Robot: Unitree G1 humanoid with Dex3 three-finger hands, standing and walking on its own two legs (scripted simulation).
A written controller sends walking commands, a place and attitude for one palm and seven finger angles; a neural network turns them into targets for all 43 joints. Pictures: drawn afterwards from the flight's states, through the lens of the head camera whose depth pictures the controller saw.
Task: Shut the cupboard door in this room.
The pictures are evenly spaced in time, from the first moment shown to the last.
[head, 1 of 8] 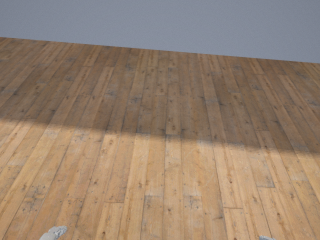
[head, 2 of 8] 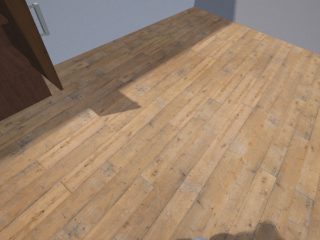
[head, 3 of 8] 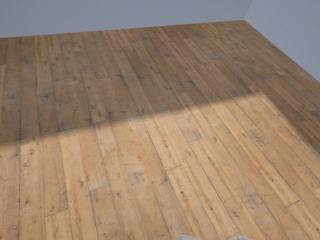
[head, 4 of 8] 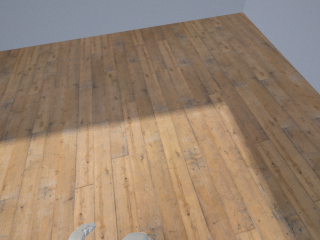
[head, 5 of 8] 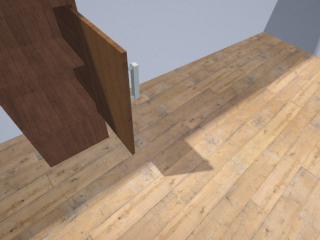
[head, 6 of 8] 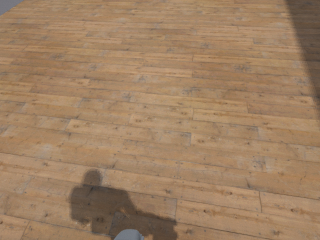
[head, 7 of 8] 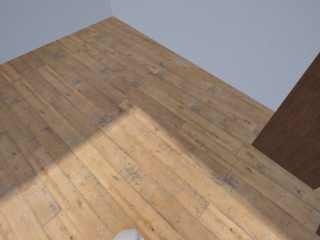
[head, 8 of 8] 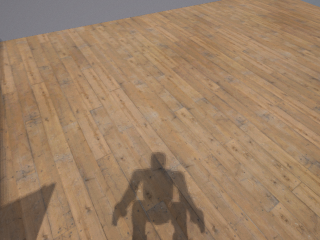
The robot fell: no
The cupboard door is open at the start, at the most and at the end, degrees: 91 91 91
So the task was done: no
